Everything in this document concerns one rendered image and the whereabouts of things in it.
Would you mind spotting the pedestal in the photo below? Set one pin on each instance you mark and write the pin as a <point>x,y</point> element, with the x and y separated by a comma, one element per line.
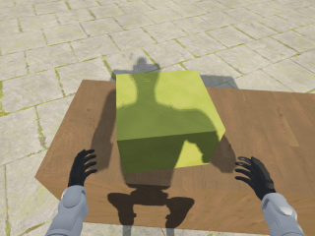
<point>276,127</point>

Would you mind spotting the carton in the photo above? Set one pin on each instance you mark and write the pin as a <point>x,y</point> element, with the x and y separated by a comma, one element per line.
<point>165,120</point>

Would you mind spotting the robot right forearm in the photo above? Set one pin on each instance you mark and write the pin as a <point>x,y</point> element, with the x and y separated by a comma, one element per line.
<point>280,216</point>

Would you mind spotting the robot left forearm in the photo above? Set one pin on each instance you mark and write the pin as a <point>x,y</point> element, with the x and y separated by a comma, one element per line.
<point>72,210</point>

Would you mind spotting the robot right hand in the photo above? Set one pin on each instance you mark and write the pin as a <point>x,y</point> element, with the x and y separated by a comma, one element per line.
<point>260,180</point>

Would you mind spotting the robot left hand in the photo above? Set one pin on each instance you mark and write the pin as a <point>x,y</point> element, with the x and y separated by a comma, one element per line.
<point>78,175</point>

